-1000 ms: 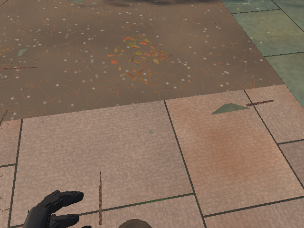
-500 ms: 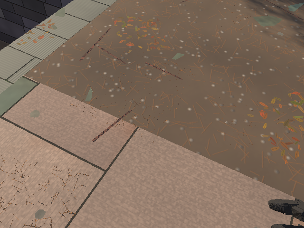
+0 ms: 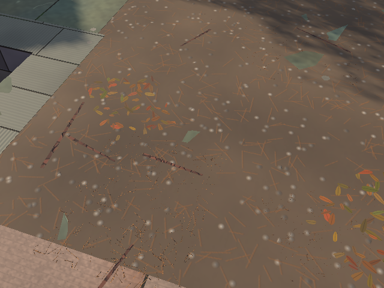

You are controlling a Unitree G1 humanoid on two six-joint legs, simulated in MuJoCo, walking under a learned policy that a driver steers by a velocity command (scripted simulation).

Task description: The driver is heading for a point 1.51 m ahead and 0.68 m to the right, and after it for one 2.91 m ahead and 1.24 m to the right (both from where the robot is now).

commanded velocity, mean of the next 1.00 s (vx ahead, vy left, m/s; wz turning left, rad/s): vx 0.16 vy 0.00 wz -0.73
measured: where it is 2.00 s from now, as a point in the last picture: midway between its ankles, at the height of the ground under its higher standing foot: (247, 255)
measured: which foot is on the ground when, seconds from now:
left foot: down 0.00-0.08, up 0.10-0.52, down 0.54-0.96, up 0.98-1.00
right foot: up 0.00-0.06, down 0.08-0.54, up 0.56-0.94, down 0.96-1.00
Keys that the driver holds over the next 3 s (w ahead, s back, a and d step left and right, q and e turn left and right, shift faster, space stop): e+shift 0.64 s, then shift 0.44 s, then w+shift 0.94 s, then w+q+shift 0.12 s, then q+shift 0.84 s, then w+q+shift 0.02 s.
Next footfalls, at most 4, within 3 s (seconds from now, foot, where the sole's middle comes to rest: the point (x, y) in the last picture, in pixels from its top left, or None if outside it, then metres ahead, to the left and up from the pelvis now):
0.08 right None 0.33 -0.07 -0.76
0.54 left None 0.47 0.08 -0.76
0.96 right None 0.25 -0.06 -0.76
1.40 left None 0.48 0.07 -0.76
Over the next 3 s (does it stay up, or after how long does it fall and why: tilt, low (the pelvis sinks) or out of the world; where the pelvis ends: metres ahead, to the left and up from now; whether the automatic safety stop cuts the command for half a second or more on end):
stays up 1.05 -0.67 0.01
